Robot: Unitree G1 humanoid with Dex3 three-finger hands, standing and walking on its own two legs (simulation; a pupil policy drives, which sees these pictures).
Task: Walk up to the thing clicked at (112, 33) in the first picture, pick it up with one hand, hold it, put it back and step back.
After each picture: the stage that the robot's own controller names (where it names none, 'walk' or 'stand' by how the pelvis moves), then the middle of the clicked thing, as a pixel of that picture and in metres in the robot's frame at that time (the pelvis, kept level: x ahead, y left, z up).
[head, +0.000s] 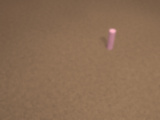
stand; (111, 39) +1.39 -0.30 -0.66
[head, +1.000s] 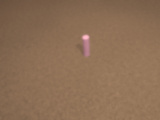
walk; (86, 46) +1.29 +0.06 -0.63
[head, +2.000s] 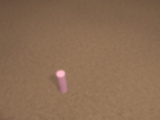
walk; (62, 82) +0.79 +0.24 -0.64
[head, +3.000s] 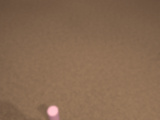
walk; (54, 118) +0.49 +0.19 -0.64
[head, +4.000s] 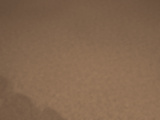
stand; out of the picture +0.39 +0.21 -0.65
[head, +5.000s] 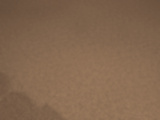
stand; out of the picture +0.37 +0.20 -0.65
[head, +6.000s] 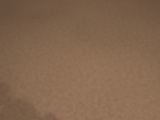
stand; out of the picture +0.42 +0.21 -0.66
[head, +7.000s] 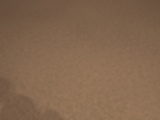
stand; out of the picture +0.40 +0.21 -0.66
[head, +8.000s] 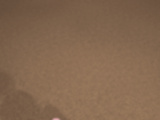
stand; out of the picture +0.40 +0.22 -0.66
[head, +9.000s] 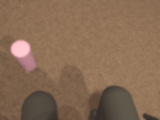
go down; (25, 58) +0.48 +0.22 -0.32
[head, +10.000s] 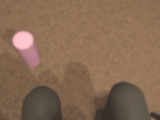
approach; (28, 51) +0.49 +0.22 -0.26
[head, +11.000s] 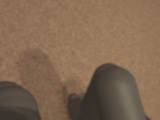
close in; out of the picture +0.47 +0.27 -0.17
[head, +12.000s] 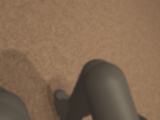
close; out of the picture +0.47 +0.29 -0.16
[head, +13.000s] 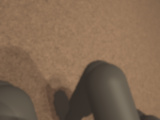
lift; out of the picture +0.44 +0.27 -0.17
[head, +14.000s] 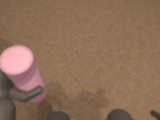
lift; (28, 79) +0.34 +0.18 +0.01
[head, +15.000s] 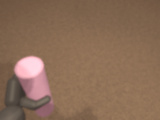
hold; (38, 91) +0.32 +0.16 +0.02
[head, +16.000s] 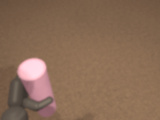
hold; (40, 92) +0.32 +0.16 +0.03
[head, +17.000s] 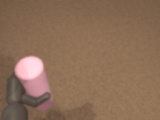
crouch; (38, 87) +0.34 +0.16 -0.01
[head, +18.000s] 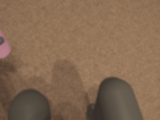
lower; out of the picture +0.49 +0.24 -0.05
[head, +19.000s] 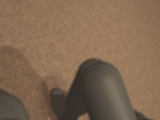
lower; out of the picture +0.47 +0.29 -0.17
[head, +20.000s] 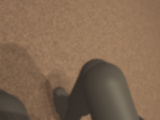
lower; out of the picture +0.48 +0.29 -0.18
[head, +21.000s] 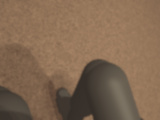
lower; out of the picture +0.46 +0.28 -0.17
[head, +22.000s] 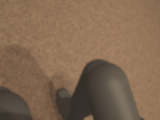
lower; out of the picture +0.46 +0.28 -0.17
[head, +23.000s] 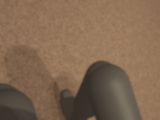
open; out of the picture +0.46 +0.26 -0.18
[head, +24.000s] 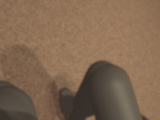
stand; out of the picture +0.45 +0.26 -0.17
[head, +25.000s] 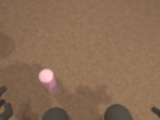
walk; (49, 82) +0.45 +0.19 -0.42
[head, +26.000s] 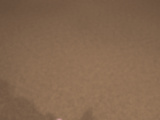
stand; out of the picture +0.40 +0.17 -0.60
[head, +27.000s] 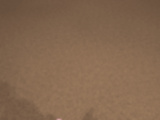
stand; out of the picture +0.41 +0.18 -0.60
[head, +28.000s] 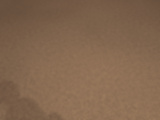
stand; out of the picture +0.42 +0.16 -0.65
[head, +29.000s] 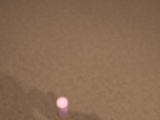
walk; (63, 108) +0.45 +0.11 -0.64
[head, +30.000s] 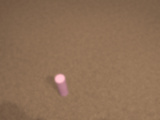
walk; (62, 86) +0.62 +0.19 -0.62
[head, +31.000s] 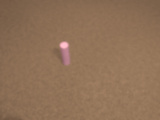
walk; (65, 54) +0.94 +0.19 -0.62
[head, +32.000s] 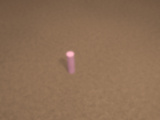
stand; (70, 62) +1.03 +0.15 -0.65
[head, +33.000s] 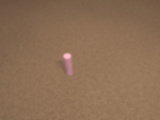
stand; (68, 64) +1.04 +0.18 -0.66
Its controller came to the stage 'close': yes
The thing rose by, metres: 0.69
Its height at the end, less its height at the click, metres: +0.00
